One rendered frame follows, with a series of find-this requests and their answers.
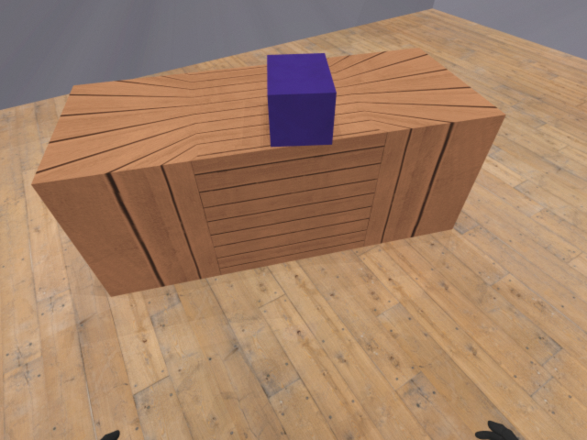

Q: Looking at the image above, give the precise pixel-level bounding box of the right robot hand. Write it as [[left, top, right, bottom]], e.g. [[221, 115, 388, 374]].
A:
[[475, 421, 518, 440]]

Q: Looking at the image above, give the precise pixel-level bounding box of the carton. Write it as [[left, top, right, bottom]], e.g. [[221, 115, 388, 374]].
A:
[[267, 53, 337, 147]]

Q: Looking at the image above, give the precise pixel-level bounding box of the pedestal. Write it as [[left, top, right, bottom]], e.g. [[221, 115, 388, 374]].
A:
[[31, 48, 506, 297]]

